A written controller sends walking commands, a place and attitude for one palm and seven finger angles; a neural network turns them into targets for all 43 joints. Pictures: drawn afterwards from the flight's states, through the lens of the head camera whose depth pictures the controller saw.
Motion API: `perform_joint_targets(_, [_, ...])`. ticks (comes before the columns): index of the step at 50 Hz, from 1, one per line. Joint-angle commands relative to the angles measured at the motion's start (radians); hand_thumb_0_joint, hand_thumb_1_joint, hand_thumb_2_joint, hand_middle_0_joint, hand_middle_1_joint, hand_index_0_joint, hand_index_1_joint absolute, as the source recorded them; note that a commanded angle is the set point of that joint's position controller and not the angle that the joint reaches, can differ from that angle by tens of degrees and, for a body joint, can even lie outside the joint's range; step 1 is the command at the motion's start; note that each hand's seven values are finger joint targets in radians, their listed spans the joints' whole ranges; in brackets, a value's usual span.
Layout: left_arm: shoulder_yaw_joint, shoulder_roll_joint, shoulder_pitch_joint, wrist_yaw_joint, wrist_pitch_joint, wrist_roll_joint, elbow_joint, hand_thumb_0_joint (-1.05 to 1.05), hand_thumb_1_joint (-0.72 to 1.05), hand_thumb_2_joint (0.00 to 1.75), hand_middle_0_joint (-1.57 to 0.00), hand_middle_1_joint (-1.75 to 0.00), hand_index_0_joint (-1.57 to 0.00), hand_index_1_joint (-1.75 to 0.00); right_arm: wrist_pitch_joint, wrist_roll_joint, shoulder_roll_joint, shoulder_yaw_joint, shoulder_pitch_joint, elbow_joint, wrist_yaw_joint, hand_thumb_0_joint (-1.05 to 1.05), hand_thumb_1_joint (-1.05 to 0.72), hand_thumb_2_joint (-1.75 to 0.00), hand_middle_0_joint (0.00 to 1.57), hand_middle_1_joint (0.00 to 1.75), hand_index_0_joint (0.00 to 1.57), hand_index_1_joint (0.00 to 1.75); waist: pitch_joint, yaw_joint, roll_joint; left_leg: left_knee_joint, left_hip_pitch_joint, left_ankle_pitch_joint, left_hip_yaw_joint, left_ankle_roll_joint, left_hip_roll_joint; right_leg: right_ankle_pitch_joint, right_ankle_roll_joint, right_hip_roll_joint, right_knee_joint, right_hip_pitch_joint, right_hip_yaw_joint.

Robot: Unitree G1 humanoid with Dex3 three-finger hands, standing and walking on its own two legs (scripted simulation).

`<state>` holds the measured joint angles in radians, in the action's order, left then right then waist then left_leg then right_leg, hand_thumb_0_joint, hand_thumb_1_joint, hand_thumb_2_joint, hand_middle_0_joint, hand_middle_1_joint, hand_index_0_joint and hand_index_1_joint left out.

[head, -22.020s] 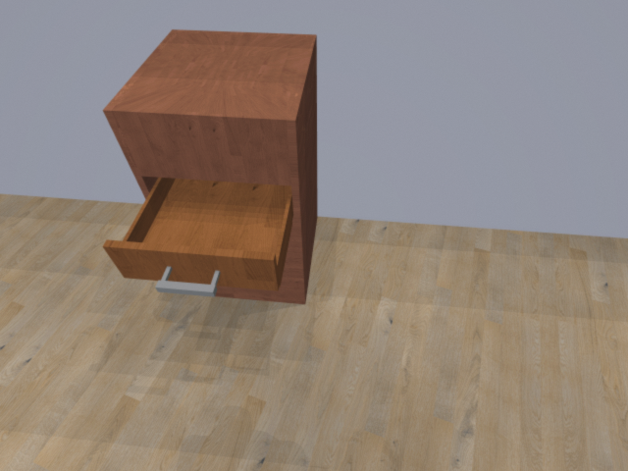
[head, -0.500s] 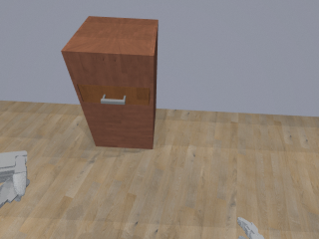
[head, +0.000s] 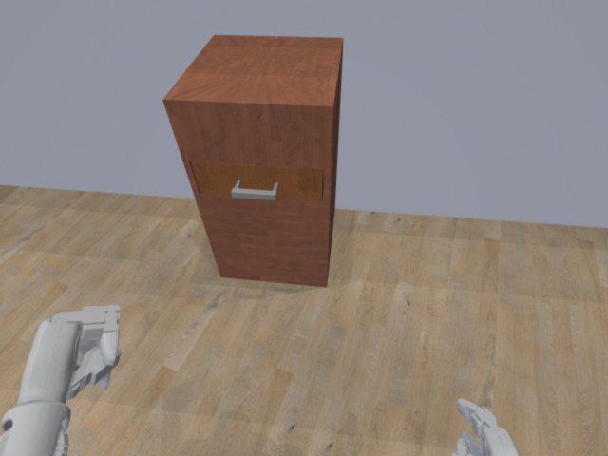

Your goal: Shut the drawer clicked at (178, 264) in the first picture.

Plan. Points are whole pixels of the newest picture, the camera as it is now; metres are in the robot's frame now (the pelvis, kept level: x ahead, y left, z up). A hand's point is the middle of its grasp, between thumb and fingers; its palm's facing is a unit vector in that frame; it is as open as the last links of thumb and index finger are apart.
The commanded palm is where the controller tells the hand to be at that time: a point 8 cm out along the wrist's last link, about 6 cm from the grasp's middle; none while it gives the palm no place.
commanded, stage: let the arm hang, fingers relaxed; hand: left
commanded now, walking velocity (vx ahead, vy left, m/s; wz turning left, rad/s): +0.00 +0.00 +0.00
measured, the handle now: (255, 189) +0.86 +0.21 -0.24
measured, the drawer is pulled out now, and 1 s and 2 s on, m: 0.00 0.00 0.00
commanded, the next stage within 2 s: look to check the result in 1.02 s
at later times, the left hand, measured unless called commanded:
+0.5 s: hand out of the picture -0.06 +0.21 -0.16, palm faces +0.02 -0.97 -0.22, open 5.3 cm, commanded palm none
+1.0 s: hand out of the picture -0.01 +0.16 -0.17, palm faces +0.03 -0.98 -0.17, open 7.3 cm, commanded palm none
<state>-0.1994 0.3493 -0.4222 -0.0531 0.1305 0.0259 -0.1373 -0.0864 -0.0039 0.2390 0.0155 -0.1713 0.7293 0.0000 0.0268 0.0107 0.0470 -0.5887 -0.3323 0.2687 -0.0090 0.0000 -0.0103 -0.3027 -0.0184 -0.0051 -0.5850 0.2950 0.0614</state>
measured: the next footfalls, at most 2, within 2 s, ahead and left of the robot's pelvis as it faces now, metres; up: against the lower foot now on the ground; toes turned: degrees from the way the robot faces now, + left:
none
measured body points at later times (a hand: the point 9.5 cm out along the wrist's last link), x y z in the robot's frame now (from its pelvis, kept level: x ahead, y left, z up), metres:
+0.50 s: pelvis -0.01 +0.02 +0.01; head +0.02 +0.02 +0.46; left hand -0.06 +0.26 -0.14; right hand -0.03 -0.21 -0.15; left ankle +0.02 +0.12 -0.73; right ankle +0.00 -0.11 -0.73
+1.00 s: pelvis +0.00 +0.00 +0.01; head +0.01 +0.00 +0.46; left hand -0.01 +0.22 -0.15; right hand -0.04 -0.19 -0.15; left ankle +0.02 +0.12 -0.73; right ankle +0.00 -0.11 -0.73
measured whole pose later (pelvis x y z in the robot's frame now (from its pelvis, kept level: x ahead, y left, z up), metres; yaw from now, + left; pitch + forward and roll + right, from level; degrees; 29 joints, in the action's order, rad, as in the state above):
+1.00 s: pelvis +0.00 +0.00 +0.01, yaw -1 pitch -1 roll +0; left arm -0.02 0.12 -0.30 -0.03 0.01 0.02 1.13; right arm 0.01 -0.01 0.09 0.02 -0.34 1.12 -0.04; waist -0.03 -0.01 0.01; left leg -0.45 -0.22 0.20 -0.02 -0.01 -0.01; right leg -0.24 -0.02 -0.01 -0.45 0.19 0.05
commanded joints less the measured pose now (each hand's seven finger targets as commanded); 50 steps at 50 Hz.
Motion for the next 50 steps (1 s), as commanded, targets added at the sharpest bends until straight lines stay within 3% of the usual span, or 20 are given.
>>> perform_joint_targets(1, [0.112, -0.032, 0.045, 0.050, -0.121, 0.014, 0.438, 0.00, 0.90, 0.90, -1.20, -1.38, -1.20, -1.38, 0.029, -0.018, 0.111, 0.032, -0.011, -0.031, 0.002, 0.00, -0.90, -0.90, 0.20, 0.30, 0.20, 0.30, 0.072, -0.010, -0.240, 0.012, 0.010, -0.320, 0.091, -0.057, -0.075, 0.345, -0.014, -0.097, 0.032, -0.070, -0.087])
perform_joint_targets(3, [0.117, -0.010, 0.099, 0.044, -0.127, 0.012, 0.575, 0.00, 0.90, 0.90, -1.12, -1.30, -1.12, -1.30, 0.050, -0.024, 0.113, 0.031, -0.012, -0.002, -0.004, 0.00, -0.90, -0.90, 0.20, 0.30, 0.20, 0.30, 0.063, -0.015, -0.245, 0.016, 0.054, -0.305, 0.071, -0.042, -0.045, 0.384, -0.037, -0.121, 0.060, -0.070, -0.112])
perform_joint_targets(5, [0.129, -0.014, 0.132, 0.037, -0.138, 0.005, 0.706, 0.00, 0.90, 0.90, -1.04, -1.21, -1.04, -1.21, 0.066, -0.028, 0.096, 0.021, -0.007, 0.039, -0.006, 0.00, -0.90, -0.90, 0.20, 0.30, 0.20, 0.30, 0.015, -0.011, -0.060, 0.088, 0.059, -0.309, 0.084, -0.042, -0.059, 0.274, -0.024, -0.096, 0.069, -0.058, -0.102])
perform_joint_targets(6, [0.135, -0.014, 0.139, 0.035, -0.140, 0.001, 0.768, 0.00, 0.90, 0.90, -1.00, -1.17, -1.00, -1.17, 0.071, -0.027, 0.088, 0.014, -0.004, 0.061, -0.008, 0.00, -0.90, -0.90, 0.20, 0.30, 0.20, 0.30, 0.002, -0.006, -0.008, 0.124, 0.052, -0.289, 0.097, -0.046, -0.068, 0.205, -0.016, -0.082, 0.087, -0.069, -0.099])
perform_joint_targets(8, [0.145, -0.016, 0.137, 0.035, -0.138, -0.004, 0.886, 0.00, 0.90, 0.90, -0.92, -1.08, -0.92, -1.08, 0.076, -0.022, 0.081, 0.007, -0.005, 0.107, -0.013, 0.00, -0.90, -0.90, 0.20, 0.30, 0.20, 0.30, -0.013, -0.003, 0.056, 0.169, 0.054, -0.207, 0.102, -0.044, -0.074, 0.119, -0.014, -0.074, 0.135, -0.085, -0.105])
perform_joint_targets(9, [0.147, -0.012, 0.139, 0.034, -0.137, -0.003, 0.928, 0.00, 0.90, 0.90, -0.88, -1.04, -0.88, -1.04, 0.080, -0.019, 0.083, 0.008, -0.016, 0.125, -0.015, 0.00, -0.90, -0.90, 0.20, 0.30, 0.20, 0.30, -0.030, -0.002, 0.044, 0.182, 0.050, -0.177, 0.111, -0.043, -0.078, 0.100, -0.015, -0.070, 0.155, -0.090, -0.102])
perform_joint_targets(11, [0.147, -0.038, 0.115, 0.033, -0.134, -0.008, 1.001, 0.00, 0.90, 0.90, -0.80, -0.95, -0.80, -0.95, 0.084, -0.022, 0.060, 0.008, -0.039, 0.164, -0.020, 0.00, -0.90, -0.90, 0.20, 0.30, 0.20, 0.30, -0.017, -0.001, 0.142, 0.213, 0.058, -0.095, 0.109, -0.043, -0.078, 0.073, -0.022, -0.073, 0.185, -0.107, -0.097])
perform_joint_targets(13, [0.154, -0.038, 0.112, 0.036, -0.132, -0.010, 1.061, 0.00, 0.90, 0.90, -0.72, -0.86, -0.72, -0.86, 0.085, -0.018, 0.053, 0.009, -0.066, 0.197, -0.023, 0.00, -0.90, -0.90, 0.20, 0.30, 0.20, 0.30, -0.024, -0.004, 0.122, 0.237, 0.063, -0.041, 0.113, -0.043, -0.081, 0.063, -0.026, -0.070, 0.204, -0.108, -0.095])
perform_joint_targets(15, [0.160, -0.043, 0.108, 0.036, -0.131, -0.009, 1.107, 0.00, 0.90, 0.90, -0.64, -0.78, -0.64, -0.78, 0.086, -0.014, 0.053, 0.013, -0.102, 0.229, -0.025, 0.00, -0.90, -0.90, 0.20, 0.30, 0.20, 0.30, -0.032, -0.008, 0.045, 0.246, 0.084, -0.038, 0.121, -0.047, -0.092, 0.059, -0.024, -0.073, 0.220, -0.097, -0.083])
perform_joint_targets(26, [0.180, -0.091, 0.037, 0.022, -0.126, -0.013, 1.253, 0.00, 0.90, 0.90, -0.20, -0.30, -0.20, -0.30, 0.086, -0.008, 0.001, 0.013, -0.205, 0.346, -0.035, 0.00, -0.90, -0.90, 0.20, 0.30, 0.20, 0.30, -0.097, -0.013, -0.043, 0.264, 0.116, -0.030, 0.092, -0.048, -0.085, 0.037, -0.026, -0.081, 0.243, -0.050, -0.082])
perform_joint_targets(37, [0.173, -0.133, 0.024, 0.014, -0.123, -0.011, 1.263, 0.00, 0.90, 0.90, -0.20, -0.30, -0.20, -0.30, 0.083, -0.012, -0.054, 0.014, -0.238, 0.378, -0.037, 0.00, -0.90, -0.90, 0.20, 0.30, 0.20, 0.30, -0.144, -0.011, -0.049, 0.258, 0.083, -0.020, 0.075, -0.043, -0.067, 0.015, -0.028, -0.079, 0.243, -0.026, -0.091])
perform_joint_targets(44, [0.169, -0.144, 0.028, 0.013, -0.121, -0.011, 1.257, 0.00, 0.90, 0.90, -0.20, -0.30, -0.20, -0.30, 0.083, -0.012, -0.065, 0.017, -0.243, 0.379, -0.040, 0.00, -0.90, -0.90, 0.20, 0.30, 0.20, 0.30, -0.163, -0.011, -0.019, 0.251, 0.077, -0.027, 0.071, -0.039, -0.070, 0.017, -0.029, -0.074, 0.243, -0.013, -0.092])
perform_joint_targets(50, [0.166, -0.147, 0.032, 0.013, -0.116, -0.014, 1.254, 0.00, 0.90, 0.90, -0.20, -0.30, -0.20, -0.30, 0.077, -0.011, -0.071, 0.017, -0.247, 0.382, -0.042, 0.00, -0.90, -0.90, 0.20, 0.30, 0.20, 0.30, -0.118, -0.012, -0.033, 0.229, 0.113, -0.111, 0.063, -0.039, -0.072, 0.073, -0.031, -0.082, 0.241, -0.042, -0.093])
